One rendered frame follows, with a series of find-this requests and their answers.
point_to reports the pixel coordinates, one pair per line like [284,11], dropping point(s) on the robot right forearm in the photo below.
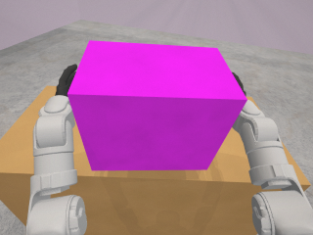
[269,166]

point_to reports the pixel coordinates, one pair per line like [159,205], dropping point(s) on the robot left forearm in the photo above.
[53,162]

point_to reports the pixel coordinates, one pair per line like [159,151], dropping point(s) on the robot right hand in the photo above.
[239,82]

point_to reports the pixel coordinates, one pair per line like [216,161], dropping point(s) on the carton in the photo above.
[142,106]

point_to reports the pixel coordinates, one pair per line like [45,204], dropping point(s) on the robot right upper arm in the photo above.
[281,213]

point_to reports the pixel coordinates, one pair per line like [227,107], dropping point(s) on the robot left upper arm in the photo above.
[63,215]

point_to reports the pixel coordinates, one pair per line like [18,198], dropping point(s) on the robot left hand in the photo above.
[65,80]

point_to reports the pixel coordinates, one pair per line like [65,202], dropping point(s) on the pedestal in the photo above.
[213,201]

